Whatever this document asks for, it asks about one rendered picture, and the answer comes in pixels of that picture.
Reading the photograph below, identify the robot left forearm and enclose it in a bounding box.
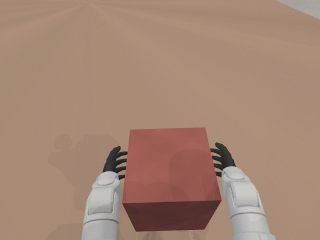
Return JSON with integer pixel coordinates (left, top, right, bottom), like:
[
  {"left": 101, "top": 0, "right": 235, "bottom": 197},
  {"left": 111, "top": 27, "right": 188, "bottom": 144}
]
[{"left": 81, "top": 171, "right": 121, "bottom": 240}]

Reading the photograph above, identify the carton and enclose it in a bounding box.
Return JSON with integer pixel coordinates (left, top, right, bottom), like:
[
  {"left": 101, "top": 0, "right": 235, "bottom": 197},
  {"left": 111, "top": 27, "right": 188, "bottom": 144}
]
[{"left": 122, "top": 127, "right": 222, "bottom": 232}]

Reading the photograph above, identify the robot left hand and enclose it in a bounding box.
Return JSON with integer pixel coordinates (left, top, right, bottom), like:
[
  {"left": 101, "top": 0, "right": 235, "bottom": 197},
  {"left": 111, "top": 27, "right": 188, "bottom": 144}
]
[{"left": 102, "top": 146, "right": 128, "bottom": 180}]

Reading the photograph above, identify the robot right hand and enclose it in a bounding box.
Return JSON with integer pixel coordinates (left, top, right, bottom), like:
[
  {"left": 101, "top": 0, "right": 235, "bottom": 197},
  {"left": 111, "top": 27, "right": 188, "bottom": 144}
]
[{"left": 210, "top": 142, "right": 236, "bottom": 178}]

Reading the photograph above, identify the robot right forearm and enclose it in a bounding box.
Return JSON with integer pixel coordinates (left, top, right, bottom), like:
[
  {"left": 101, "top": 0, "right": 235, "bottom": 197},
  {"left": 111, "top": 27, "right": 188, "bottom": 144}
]
[{"left": 221, "top": 166, "right": 276, "bottom": 240}]

